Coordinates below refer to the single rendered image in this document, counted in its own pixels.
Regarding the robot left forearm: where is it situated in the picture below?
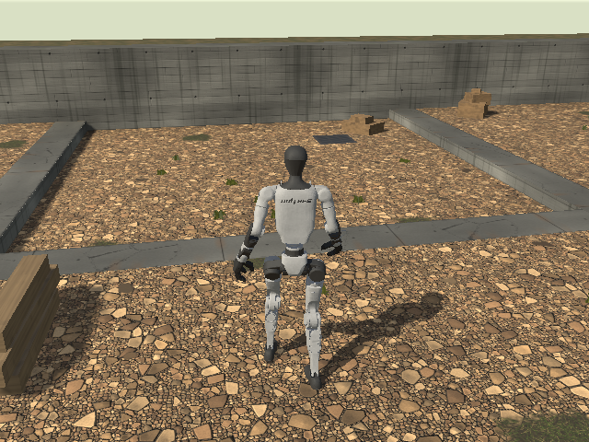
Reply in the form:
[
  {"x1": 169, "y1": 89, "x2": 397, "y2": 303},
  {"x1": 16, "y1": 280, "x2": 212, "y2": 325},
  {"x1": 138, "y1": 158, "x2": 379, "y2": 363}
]
[{"x1": 237, "y1": 223, "x2": 259, "y2": 262}]

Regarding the left robot shin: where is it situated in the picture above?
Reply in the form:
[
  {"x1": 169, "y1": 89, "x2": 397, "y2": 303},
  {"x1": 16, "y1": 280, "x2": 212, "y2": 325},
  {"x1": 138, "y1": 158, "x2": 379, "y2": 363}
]
[{"x1": 265, "y1": 295, "x2": 278, "y2": 349}]

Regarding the humanoid robot torso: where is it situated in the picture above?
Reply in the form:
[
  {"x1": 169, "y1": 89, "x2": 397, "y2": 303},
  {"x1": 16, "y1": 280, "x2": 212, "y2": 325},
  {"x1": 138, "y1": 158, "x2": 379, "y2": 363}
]
[{"x1": 273, "y1": 181, "x2": 317, "y2": 276}]

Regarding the left robot upper arm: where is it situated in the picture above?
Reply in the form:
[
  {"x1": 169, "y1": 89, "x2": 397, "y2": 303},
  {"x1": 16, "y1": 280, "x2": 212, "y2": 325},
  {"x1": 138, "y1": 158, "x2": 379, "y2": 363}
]
[{"x1": 250, "y1": 185, "x2": 277, "y2": 238}]

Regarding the robot left hand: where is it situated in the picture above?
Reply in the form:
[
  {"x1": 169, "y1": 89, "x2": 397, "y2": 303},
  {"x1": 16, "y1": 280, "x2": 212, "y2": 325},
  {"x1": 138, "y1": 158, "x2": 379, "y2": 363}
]
[{"x1": 233, "y1": 258, "x2": 254, "y2": 282}]

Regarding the right robot upper arm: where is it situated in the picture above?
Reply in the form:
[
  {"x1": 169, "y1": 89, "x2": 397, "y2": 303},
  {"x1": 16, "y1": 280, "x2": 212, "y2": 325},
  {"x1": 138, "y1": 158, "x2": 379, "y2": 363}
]
[{"x1": 314, "y1": 185, "x2": 339, "y2": 234}]

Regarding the robot right hand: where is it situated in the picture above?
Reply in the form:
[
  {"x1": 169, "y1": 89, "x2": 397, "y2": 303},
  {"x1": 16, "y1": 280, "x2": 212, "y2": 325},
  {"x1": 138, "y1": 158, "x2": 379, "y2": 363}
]
[{"x1": 321, "y1": 241, "x2": 342, "y2": 256}]

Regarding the robot right forearm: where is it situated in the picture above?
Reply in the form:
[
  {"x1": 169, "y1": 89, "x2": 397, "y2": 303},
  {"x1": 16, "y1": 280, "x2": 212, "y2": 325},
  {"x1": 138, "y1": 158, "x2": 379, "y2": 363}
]
[{"x1": 329, "y1": 219, "x2": 342, "y2": 247}]

